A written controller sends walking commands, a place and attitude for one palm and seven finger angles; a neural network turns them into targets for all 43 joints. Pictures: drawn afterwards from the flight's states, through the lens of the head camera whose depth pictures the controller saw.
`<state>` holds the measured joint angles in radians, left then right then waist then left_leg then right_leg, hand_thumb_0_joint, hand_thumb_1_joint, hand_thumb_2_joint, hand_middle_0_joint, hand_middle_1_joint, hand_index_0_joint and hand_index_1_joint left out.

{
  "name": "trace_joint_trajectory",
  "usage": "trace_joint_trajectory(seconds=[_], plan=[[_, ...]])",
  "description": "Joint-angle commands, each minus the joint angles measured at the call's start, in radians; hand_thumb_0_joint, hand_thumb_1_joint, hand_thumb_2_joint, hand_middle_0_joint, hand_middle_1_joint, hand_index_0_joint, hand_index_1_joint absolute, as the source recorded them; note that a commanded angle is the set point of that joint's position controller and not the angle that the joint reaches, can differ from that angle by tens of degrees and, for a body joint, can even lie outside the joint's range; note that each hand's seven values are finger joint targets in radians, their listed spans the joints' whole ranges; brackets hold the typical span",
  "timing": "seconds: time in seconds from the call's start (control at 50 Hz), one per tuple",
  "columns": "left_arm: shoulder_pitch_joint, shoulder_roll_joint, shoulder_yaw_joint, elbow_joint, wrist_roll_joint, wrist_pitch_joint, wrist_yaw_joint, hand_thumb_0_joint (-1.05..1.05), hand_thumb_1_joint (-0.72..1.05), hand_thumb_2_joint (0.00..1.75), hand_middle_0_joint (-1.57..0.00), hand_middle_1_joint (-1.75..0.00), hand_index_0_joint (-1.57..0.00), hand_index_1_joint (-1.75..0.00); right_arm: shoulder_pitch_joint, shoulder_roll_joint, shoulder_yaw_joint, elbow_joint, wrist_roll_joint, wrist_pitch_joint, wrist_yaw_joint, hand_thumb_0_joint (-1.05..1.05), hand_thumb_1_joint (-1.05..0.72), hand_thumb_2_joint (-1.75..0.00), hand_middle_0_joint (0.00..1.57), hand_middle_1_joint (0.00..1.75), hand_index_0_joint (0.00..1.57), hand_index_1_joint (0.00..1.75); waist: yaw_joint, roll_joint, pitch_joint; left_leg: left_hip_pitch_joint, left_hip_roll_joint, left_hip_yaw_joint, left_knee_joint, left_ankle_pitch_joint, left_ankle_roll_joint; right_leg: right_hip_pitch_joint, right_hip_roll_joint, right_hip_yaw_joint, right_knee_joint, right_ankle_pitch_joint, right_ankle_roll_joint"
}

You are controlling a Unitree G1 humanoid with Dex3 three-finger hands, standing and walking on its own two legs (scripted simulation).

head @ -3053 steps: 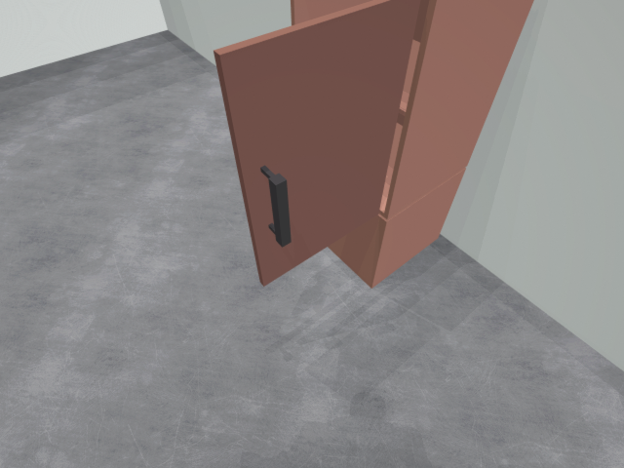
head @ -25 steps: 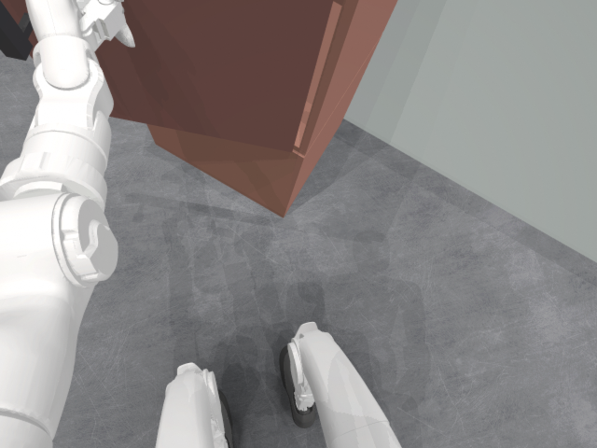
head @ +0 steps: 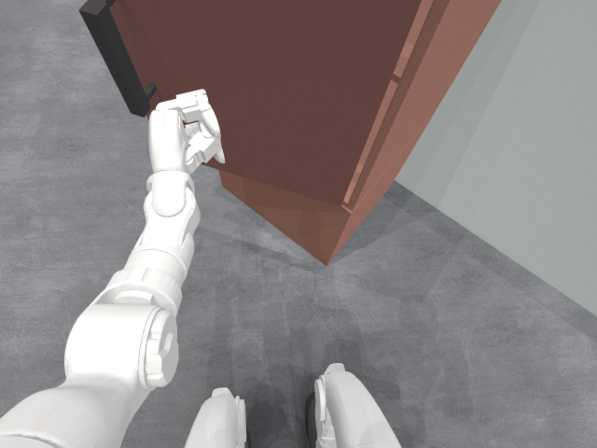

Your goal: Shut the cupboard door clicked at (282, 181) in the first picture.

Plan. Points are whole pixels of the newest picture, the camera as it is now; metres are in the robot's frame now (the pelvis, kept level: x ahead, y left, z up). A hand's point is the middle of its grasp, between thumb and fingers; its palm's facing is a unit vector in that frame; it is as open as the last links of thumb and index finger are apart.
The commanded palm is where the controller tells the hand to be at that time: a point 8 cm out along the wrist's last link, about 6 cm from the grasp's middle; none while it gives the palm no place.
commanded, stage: pull the fist back off the door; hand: left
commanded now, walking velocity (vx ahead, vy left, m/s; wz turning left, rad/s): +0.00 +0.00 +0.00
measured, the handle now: (127, 57) +0.66 +0.19 +0.04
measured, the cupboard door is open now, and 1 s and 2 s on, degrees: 21 21 21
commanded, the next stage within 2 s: draw the hand back to the body in 0.02 s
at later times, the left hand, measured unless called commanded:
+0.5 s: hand (140, 162) +0.42 +0.13 +0.12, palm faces +0.08 -1.00 -0.02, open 3.1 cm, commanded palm +0.38 +0.18 +0.12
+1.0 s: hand out of the picture +0.30 +0.22 +0.21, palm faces +0.25 -0.94 -0.25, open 3.7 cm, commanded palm +0.25 +0.26 +0.22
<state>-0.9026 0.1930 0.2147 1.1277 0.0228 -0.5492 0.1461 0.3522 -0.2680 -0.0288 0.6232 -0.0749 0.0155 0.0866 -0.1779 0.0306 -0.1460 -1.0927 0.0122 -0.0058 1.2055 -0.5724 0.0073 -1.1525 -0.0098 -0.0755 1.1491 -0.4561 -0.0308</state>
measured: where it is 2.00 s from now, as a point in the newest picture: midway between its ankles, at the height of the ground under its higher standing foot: outside the picture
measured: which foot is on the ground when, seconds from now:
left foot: down 0.00-1.00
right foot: down 0.00-1.00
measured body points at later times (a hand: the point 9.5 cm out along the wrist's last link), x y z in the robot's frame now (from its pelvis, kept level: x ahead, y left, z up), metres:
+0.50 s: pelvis +0.01 +0.00 +0.05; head +0.08 -0.01 +0.50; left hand +0.41 +0.18 +0.12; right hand +0.05 -0.25 -0.08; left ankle -0.01 +0.11 -0.64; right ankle +0.04 -0.11 -0.64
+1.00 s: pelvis +0.03 +0.01 +0.10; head +0.01 +0.00 +0.55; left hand +0.28 +0.27 +0.22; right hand +0.23 -0.19 +0.02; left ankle -0.01 +0.11 -0.64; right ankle +0.04 -0.11 -0.64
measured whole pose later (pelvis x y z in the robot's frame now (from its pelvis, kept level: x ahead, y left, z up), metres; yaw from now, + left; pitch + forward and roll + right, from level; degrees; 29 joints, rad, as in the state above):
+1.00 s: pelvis +0.03 +0.01 +0.10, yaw +1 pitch -1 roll +0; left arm 0.12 0.27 0.10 -0.01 -0.06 -0.08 0.08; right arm 0.19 -0.21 0.06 0.53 0.04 0.00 -0.08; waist 0.04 0.06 -0.03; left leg -0.16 -0.02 0.01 0.52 -0.34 0.03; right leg -0.23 -0.02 -0.06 0.51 -0.26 0.00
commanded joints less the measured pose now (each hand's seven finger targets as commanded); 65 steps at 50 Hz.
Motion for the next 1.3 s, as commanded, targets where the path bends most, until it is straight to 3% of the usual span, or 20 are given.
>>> trace_joint_trajectory(seconds=[0.0, 0.12, 0.16, 0.18, 0.22, 0.26, 0.3, 0.38, 0.42, 0.52, 0.56, 0.62, 0.64, 0.7, 0.74, 0.9, 1.0, 1.12, 1.2, 1.28], plan=[[-0.553, 0.128, -0.019, -0.167, 0.025, -0.074, 0.029, 0.00, 0.90, 0.90, -1.30, -1.50, -1.30, -1.50, 0.199, -0.137, -0.051, -0.004, -0.002, 0.005, -0.019, 0.00, -0.90, -0.90, 0.20, 0.30, 0.20, 0.30, -0.080, 0.046, -0.473, 0.232, -0.022, -0.026, -0.115, 0.371, 0.008, 0.344, 0.021, 0.054, -0.111, 0.371, 0.018], [-0.564, 0.178, 0.038, -0.101, 0.005, -0.055, 0.037, 0.00, 0.90, 0.90, -1.30, -1.50, -1.30, -1.50, 0.169, -0.137, -0.036, -0.020, -0.002, 0.005, -0.033, 0.00, -0.90, -0.90, 0.20, 0.30, 0.20, 0.30, -0.071, 0.013, -0.522, 0.174, -0.032, -0.021, -0.107, 0.346, 0.015, 0.393, 0.018, 0.067, -0.102, 0.380, 0.017], [-0.443, 0.267, 0.116, -0.187, -0.006, -0.061, 0.020, 0.00, 0.90, 0.90, -1.30, -1.50, -1.30, -1.50, 0.158, -0.138, -0.038, -0.057, 0.005, 0.010, -0.035, 0.00, -0.90, -0.90, 0.20, 0.30, 0.20, 0.30, 0.008, 0.044, -0.650, 0.232, -0.032, -0.008, -0.130, 0.416, 0.007, 0.505, 0.017, 0.079, -0.097, 0.458, 0.012], [-0.377, 0.276, 0.122, -0.240, -0.012, -0.062, 0.006, 0.00, 0.90, 0.90, -1.30, -1.50, -1.30, -1.50, 0.152, -0.132, -0.037, -0.079, 0.009, 0.014, -0.036, 0.00, -0.90, -0.90, 0.20, 0.30, 0.20, 0.30, 0.043, 0.063, -0.706, 0.266, -0.034, 0.001, -0.143, 0.466, 0.004, 0.566, 0.017, 0.082, -0.098, 0.518, 0.008], [-0.243, 0.253, 0.101, -0.328, -0.031, -0.046, -0.027, 0.00, 0.90, 0.90, -1.30, -1.50, -1.30, -1.50, 0.153, -0.126, -0.037, -0.111, 0.023, 0.016, -0.034, 0.00, -0.90, -0.90, 0.20, 0.30, 0.20, 0.30, 0.073, 0.071, -0.747, 0.328, -0.030, 0.003, -0.173, 0.540, -0.001, 0.629, 0.020, 0.080, -0.111, 0.589, 0.004], [-0.137, 0.216, 0.061, -0.419, -0.049, -0.005, -0.059, 0.00, 0.90, 0.90, -1.30, -1.50, -1.30, -1.50, 0.146, -0.120, -0.039, -0.130, 0.042, 0.025, -0.035, 0.00, -0.90, -0.90, 0.20, 0.30, 0.20, 0.30, 0.081, 0.022, -0.675, 0.329, -0.025, 0.017, -0.218, 0.515, 0.003, 0.686, 0.023, 0.079, -0.166, 0.589, 0.010], [-0.035, 0.196, 0.052, -0.506, -0.091, 0.046, -0.083, 0.00, 0.90, 0.90, -1.30, -1.50, -1.30, -1.50, 0.134, -0.122, -0.043, -0.156, 0.064, 0.028, -0.045, 0.00, -0.90, -0.90, 0.20, 0.30, 0.20, 0.30, 0.080, -0.080, -0.586, 0.301, -0.030, 0.035, -0.275, 0.435, 0.017, 0.770, 0.029, 0.084, -0.243, 0.567, 0.018], [-0.004, 0.139, 0.005, -0.646, -0.166, 0.091, -0.121, 0.00, 0.90, 0.90, -1.30, -1.50, -1.30, -1.50, 0.101, -0.121, -0.038, -0.152, 0.090, 0.009, -0.080, 0.00, -0.90, -0.90, 0.20, 0.30, 0.20, 0.30, 0.057, -0.163, -0.407, 0.350, -0.030, 0.041, -0.358, 0.331, 0.026, 0.780, 0.028, 0.085, -0.359, 0.443, 0.032], [-0.010, 0.098, -0.056, -0.732, -0.168, 0.075, -0.134, 0.00, 0.90, 0.90, -1.30, -1.50, -1.30, -1.50, 0.074, -0.115, -0.032, -0.148, 0.094, -0.012, -0.094, 0.00, -0.90, -0.90, 0.20, 0.30, 0.20, 0.30, 0.056, -0.078, -0.334, 0.422, -0.028, 0.037, -0.390, 0.314, 0.026, 0.739, 0.028, 0.075, -0.381, 0.392, 0.024], [0.239, 0.117, -0.069, -0.729, -0.150, 0.084, -0.184, 0.00, 0.90, 0.90, -1.30, -1.50, -1.30, -1.50, 0.021, -0.108, -0.024, -0.145, 0.101, -0.042, -0.099, 0.00, -0.90, -0.90, 0.20, 0.30, 0.20, 0.30, 0.110, 0.043, -0.228, 0.514, -0.025, 0.029, -0.461, 0.297, 0.016, 0.714, 0.023, 0.053, -0.416, 0.311, 0.006], [0.325, 0.120, -0.069, -0.725, -0.163, 0.126, -0.206, 0.00, 0.90, 0.90, -1.24, -1.44, -1.24, -1.44, -0.017, -0.107, -0.016, -0.160, 0.110, -0.045, -0.098, 0.00, -0.90, -0.90, 0.20, 0.30, 0.20, 0.30, 0.131, 0.032, -0.175, 0.523, -0.023, 0.025, -0.497, 0.282, 0.011, 0.725, 0.019, 0.047, -0.439, 0.282, 0.003], [0.410, 0.164, -0.026, -0.851, -0.206, 0.182, -0.227, 0.00, 0.90, 0.90, -1.16, -1.35, -1.16, -1.35, -0.075, -0.107, -0.009, -0.210, 0.123, -0.051, -0.108, 0.00, -0.90, -0.90, 0.20, 0.30, 0.20, 0.30, 0.169, 0.019, -0.183, 0.557, -0.026, 0.024, -0.536, 0.300, 0.013, 0.807, 0.013, 0.050, -0.467, 0.284, 0.001], [0.427, 0.219, -0.083, -0.944, -0.113, 0.212, -0.170, 0.00, 0.90, 0.90, -1.13, -1.32, -1.13, -1.32, -0.128, -0.075, -0.018, -0.228, 0.127, -0.017, -0.128, 0.00, -0.90, -0.90, 0.20, 0.30, 0.20, 0.30, 0.164, -0.029, -0.221, 0.616, -0.026, 0.035, -0.586, 0.309, 0.014, 0.880, -0.008, 0.092, -0.511, 0.250, 0.005], [0.493, 0.197, -0.091, -1.101, -0.105, 0.281, -0.106, 0.00, 0.90, 0.90, -1.05, -1.23, -1.05, -1.23, -0.183, -0.071, -0.005, -0.256, 0.126, -0.011, -0.160, 0.00, -0.90, -0.90, 0.20, 0.30, 0.20, 0.30, 0.169, -0.010, -0.151, 0.683, -0.015, 0.018, -0.639, 0.346, 0.016, 0.908, -0.010, 0.070, -0.548, 0.277, 0.004], [0.511, 0.241, -0.058, -1.177, -0.096, 0.313, -0.078, 0.00, 0.90, 0.90, -1.00, -1.17, -1.00, -1.17, -0.200, -0.069, 0.006, -0.250, 0.124, -0.014, -0.178, 0.00, -0.90, -0.90, 0.20, 0.30, 0.20, 0.30, 0.172, -0.012, -0.134, 0.736, -0.012, 0.011, -0.671, 0.389, 0.020, 0.942, -0.008, 0.063, -0.577, 0.321, 0.004], [0.785, 0.191, -0.070, -1.326, -0.086, 0.411, -0.054, 0.00, 0.90, 0.90, -0.78, -0.93, -0.78, -0.93, -0.229, -0.052, 0.034, -0.223, 0.110, -0.055, -0.188, 0.00, -0.90, -0.90, 0.20, 0.30, 0.20, 0.30, 0.187, 0.010, 0.006, 0.888, 0.005, -0.001, -0.782, 0.526, 0.006, 1.023, -0.003, 0.030, -0.678, 0.407, 0.004], [0.922, 0.214, -0.021, -1.446, -0.085, 0.434, -0.056, 0.00, 0.90, 0.90, -0.64, -0.78, -0.64, -0.78, -0.248, -0.052, 0.042, -0.216, 0.097, -0.075, -0.176, 0.00, -0.90, -0.90, 0.20, 0.30, 0.20, 0.30, 0.202, 0.005, 0.047, 0.929, 0.012, -0.006, -0.829, 0.578, -0.002, 1.067, -0.001, 0.021, -0.723, 0.428, 0.007], [1.070, 0.326, 0.134, -1.617, -0.087, 0.435, -0.038, 0.00, 0.90, 0.90, -0.47, -0.60, -0.47, -0.60, -0.261, -0.047, 0.041, -0.204, 0.081, -0.102, -0.173, 0.00, -0.90, -0.90, 0.20, 0.30, 0.20, 0.30, 0.231, 0.045, -0.005, 0.960, 0.007, -0.003, -0.830, 0.688, -0.008, 1.152, -0.005, 0.025, -0.739, 0.507, 0.010], [1.147, 0.322, 0.171, -1.705, -0.084, 0.429, -0.030, 0.00, 0.90, 0.90, -0.36, -0.48, -0.36, -0.48, -0.270, -0.039, 0.037, -0.195, 0.082, -0.124, -0.168, 0.00, -0.90, -0.90, 0.20, 0.30, 0.20, 0.30, 0.234, 0.086, 0.026, 0.964, 0.009, -0.004, -0.838, 0.699, -0.018, 1.137, -0.003, 0.019, -0.745, 0.483, 0.013], [1.259, 0.344, 0.237, -1.719, -0.089, 0.426, -0.023, 0.00, 0.90, 0.90, -0.25, -0.36, -0.25, -0.36, -0.262, -0.045, 0.026, -0.177, 0.081, -0.142, -0.163, 0.00, -0.90, -0.90, 0.20, 0.30, 0.20, 0.30, 0.240, 0.040, 0.064, 0.947, 0.013, -0.003, -0.841, 0.696, -0.017, 1.128, -0.002, 0.014, -0.749, 0.475, 0.017]])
